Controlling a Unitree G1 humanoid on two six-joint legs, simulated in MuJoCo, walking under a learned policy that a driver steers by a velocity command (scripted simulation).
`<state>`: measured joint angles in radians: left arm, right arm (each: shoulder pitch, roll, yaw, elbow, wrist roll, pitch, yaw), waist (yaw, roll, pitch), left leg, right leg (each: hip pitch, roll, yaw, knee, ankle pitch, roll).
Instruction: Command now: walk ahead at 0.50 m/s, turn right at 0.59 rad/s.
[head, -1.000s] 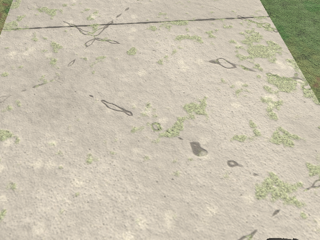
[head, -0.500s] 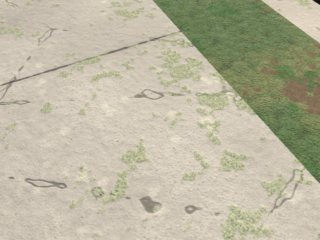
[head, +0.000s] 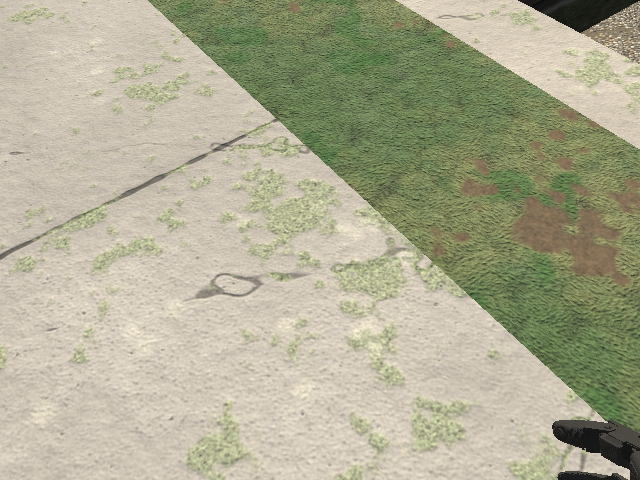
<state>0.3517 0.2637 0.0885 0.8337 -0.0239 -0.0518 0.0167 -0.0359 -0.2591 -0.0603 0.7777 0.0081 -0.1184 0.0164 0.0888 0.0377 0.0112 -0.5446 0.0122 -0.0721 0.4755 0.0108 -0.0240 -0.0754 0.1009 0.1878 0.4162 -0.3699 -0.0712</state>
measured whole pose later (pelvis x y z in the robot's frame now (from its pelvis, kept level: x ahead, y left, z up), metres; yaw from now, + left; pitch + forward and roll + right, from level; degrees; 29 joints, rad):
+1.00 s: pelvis +0.52 -0.14 +0.00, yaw -36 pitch +3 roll +0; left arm 0.37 0.29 0.08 0.70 -0.02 -0.04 0.01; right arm 0.01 -0.29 -0.04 0.70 0.00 -0.10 0.03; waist 0.08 0.05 0.01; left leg -0.57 0.02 -0.08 0.52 0.01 -0.04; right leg -0.10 0.11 0.19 0.44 -0.36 -0.07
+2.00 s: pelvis +0.87 -0.56 +0.00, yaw -69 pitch +2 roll -1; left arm 0.36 0.29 0.06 0.72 -0.02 -0.04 0.01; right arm 0.03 -0.29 -0.03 0.69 0.00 -0.10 0.04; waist 0.08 0.05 0.02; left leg -0.57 0.03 -0.05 0.53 0.05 -0.03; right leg -0.07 0.11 0.16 0.41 -0.36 -0.07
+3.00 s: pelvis +1.02 -0.90 -0.01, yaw -91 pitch +0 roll +0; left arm 0.20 0.30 0.07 0.70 -0.02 0.05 0.04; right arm 0.15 -0.26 -0.05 0.65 -0.02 0.01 -0.02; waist 0.02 -0.03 0.04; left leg -0.32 -0.03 -0.06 0.57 -0.23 0.00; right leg -0.43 0.14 0.20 0.61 -0.27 -0.02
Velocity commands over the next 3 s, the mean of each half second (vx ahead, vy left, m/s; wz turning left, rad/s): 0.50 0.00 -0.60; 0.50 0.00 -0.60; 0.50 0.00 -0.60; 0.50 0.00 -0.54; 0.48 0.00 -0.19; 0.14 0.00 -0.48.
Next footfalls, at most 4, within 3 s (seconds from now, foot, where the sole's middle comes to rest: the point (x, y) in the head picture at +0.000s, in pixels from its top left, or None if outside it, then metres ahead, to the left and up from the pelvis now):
0.04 left None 0.20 0.13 -0.77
0.58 right None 0.42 -0.19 -0.77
1.06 left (445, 352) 0.77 -0.15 -0.77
1.56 right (625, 367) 0.76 -0.54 -0.77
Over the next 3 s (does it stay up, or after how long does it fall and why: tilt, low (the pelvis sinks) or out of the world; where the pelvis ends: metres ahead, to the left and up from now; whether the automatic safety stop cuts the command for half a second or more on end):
stays up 1.02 -0.90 -0.01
